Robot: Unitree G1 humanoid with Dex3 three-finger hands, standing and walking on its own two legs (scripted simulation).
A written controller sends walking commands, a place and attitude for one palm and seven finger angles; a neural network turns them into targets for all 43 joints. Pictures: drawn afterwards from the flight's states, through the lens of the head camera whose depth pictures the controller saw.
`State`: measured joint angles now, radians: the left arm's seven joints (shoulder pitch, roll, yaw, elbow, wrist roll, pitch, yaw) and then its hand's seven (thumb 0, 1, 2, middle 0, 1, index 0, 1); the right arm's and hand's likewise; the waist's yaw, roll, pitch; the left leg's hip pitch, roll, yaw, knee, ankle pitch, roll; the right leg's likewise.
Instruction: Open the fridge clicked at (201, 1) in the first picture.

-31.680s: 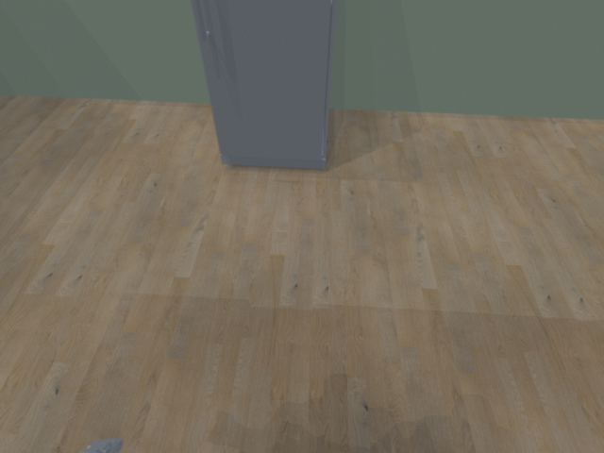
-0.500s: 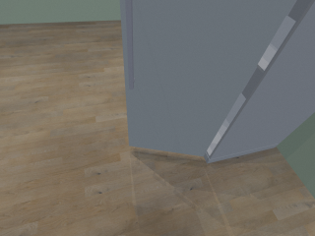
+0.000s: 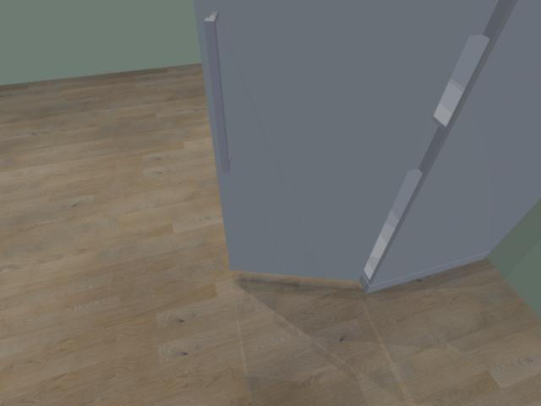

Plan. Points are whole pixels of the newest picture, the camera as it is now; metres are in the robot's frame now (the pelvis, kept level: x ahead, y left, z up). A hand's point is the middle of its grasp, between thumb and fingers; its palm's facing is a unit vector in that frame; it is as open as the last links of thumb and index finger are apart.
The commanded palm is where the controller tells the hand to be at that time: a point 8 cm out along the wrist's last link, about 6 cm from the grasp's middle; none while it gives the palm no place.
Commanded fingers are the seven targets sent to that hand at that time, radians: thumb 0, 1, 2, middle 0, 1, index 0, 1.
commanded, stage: let the arm hang, fingers relaxed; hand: left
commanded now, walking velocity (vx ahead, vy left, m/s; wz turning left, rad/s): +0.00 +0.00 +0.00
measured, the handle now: (221, 104) +0.69 +0.14 +0.09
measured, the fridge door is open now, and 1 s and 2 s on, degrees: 68 68 68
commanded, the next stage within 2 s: look to check the result in 0.20 s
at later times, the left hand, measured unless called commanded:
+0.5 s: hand out of the picture -0.01 +0.16 -0.18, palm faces +0.02 -0.98 -0.18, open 7.4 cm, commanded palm none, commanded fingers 0.00 0.90 0.90 -0.20 -0.30 -0.20 -0.30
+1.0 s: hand out of the picture +0.02 +0.15 -0.18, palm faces +0.01 -0.98 -0.18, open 7.4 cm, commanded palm none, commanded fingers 0.00 0.90 0.90 -0.20 -0.30 -0.20 -0.30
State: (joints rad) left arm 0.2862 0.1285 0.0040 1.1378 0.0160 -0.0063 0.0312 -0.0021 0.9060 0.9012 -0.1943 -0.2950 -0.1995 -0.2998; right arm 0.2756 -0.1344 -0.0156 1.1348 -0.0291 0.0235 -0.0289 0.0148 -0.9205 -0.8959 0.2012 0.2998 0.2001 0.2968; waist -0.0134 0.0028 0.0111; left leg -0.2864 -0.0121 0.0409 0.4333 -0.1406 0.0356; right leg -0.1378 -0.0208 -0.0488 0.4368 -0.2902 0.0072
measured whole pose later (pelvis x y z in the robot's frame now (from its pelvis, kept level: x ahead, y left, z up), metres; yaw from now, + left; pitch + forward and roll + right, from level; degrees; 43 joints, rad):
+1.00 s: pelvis +0.03 -0.02 +0.00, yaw +0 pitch +0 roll +0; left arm 0.27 0.14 0.00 1.15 0.01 -0.01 0.03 0.00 0.90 0.90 -0.20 -0.30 -0.20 -0.30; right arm 0.23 -0.15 -0.01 1.15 -0.02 0.01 -0.04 0.01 -0.92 -0.90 0.20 0.30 0.20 0.30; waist -0.01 -0.01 0.04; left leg -0.23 0.00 0.04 0.41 -0.17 0.01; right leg -0.07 0.00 -0.05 0.37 -0.30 -0.01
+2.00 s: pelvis +0.04 -0.03 +0.00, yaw -1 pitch +0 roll +0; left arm 0.28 0.15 0.00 1.15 0.01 -0.01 0.03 0.00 0.90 0.90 -0.20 -0.30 -0.20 -0.30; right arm 0.22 -0.15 -0.01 1.15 -0.02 0.01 -0.04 0.00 -0.91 -0.90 0.20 0.30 0.20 0.30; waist 0.00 -0.01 0.04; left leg -0.21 0.01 0.04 0.40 -0.18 0.00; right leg -0.04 0.01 -0.05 0.35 -0.30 -0.02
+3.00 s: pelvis +0.04 -0.03 +0.00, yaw -1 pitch -1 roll +0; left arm 0.28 0.15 0.00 1.14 0.01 -0.01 0.03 0.00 0.90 0.90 -0.20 -0.30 -0.20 -0.30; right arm 0.22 -0.15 -0.01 1.15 -0.02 0.01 -0.04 0.00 -0.91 -0.90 0.20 0.30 0.20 0.30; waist 0.00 -0.01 0.04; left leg -0.20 0.02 0.04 0.40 -0.18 -0.01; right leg -0.04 0.01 -0.05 0.35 -0.30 -0.03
